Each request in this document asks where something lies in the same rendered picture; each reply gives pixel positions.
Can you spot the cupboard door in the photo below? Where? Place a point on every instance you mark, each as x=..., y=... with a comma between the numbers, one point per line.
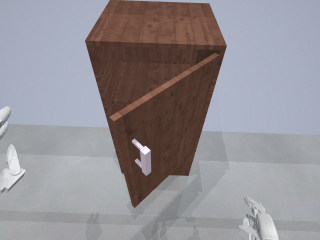
x=167, y=121

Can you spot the robot right hand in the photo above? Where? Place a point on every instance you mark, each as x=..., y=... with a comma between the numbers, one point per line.
x=262, y=227

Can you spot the robot left hand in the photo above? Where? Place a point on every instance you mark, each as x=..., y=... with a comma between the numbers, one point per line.
x=13, y=173

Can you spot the handle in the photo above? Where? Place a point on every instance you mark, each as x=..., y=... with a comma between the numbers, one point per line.
x=145, y=155

